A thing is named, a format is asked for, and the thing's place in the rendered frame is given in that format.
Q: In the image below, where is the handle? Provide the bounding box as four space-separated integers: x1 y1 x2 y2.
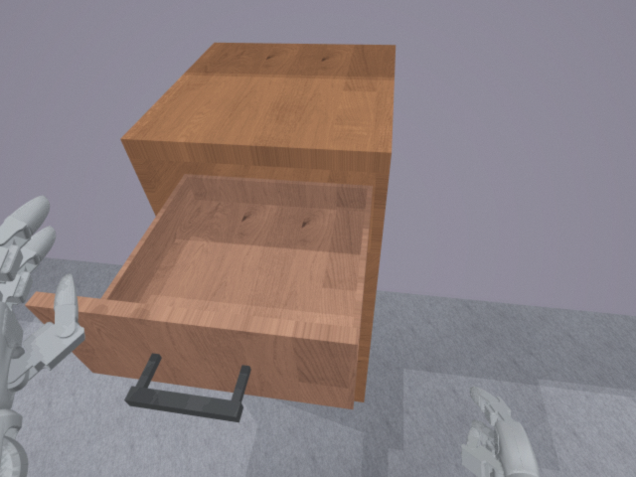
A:
125 353 251 422

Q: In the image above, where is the left robot hand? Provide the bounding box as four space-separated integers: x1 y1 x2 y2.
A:
0 196 85 409

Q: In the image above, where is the drawer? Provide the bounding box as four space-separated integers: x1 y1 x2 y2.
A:
25 174 373 409

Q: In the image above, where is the right robot hand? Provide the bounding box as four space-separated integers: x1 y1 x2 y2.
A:
461 387 540 477

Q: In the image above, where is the left robot forearm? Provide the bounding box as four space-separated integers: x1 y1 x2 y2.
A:
0 409 28 477

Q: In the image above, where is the cabinet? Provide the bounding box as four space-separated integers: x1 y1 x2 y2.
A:
120 43 396 402

